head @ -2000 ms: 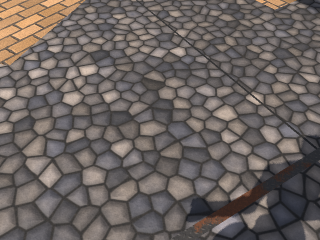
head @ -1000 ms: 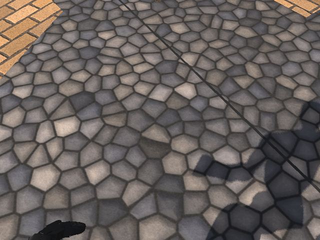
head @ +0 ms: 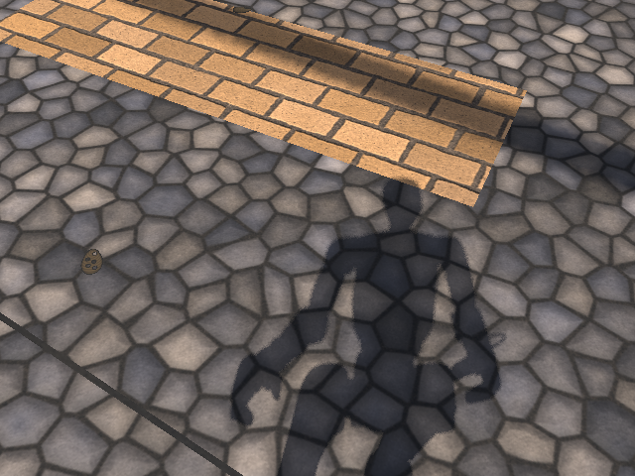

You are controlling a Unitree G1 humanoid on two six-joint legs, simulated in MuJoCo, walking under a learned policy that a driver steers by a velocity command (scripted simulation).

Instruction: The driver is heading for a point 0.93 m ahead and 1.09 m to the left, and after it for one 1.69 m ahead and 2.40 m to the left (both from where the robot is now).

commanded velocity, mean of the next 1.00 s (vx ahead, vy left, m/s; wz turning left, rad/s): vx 0.99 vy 0.00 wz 0.70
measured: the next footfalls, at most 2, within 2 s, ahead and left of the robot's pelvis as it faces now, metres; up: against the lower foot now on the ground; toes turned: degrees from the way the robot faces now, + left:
left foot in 0.34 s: +0.52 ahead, +0.13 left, +0.00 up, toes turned +14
right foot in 0.76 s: +0.99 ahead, +0.10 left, +0.00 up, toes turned +35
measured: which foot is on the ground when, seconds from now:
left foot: up 0.00-0.32, down 0.34-0.74, up 0.76-1.00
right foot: down 0.00-0.32, up 0.34-0.74, down 0.76-1.00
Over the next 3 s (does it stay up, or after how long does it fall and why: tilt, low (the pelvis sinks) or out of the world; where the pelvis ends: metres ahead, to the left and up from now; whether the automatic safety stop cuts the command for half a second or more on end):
stays up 1.05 0.84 0.03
